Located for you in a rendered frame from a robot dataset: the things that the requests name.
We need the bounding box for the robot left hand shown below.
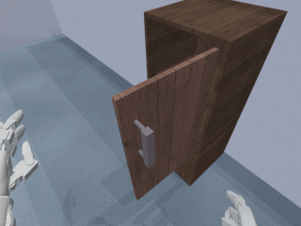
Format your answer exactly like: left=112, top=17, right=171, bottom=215
left=0, top=109, right=39, bottom=196

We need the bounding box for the handle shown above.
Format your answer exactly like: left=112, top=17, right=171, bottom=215
left=134, top=120, right=155, bottom=168

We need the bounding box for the robot right hand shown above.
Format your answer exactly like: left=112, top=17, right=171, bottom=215
left=221, top=190, right=258, bottom=226

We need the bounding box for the cupboard door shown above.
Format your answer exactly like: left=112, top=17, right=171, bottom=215
left=111, top=47, right=220, bottom=200

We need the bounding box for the left robot forearm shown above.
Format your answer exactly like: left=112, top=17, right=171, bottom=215
left=0, top=196, right=16, bottom=226

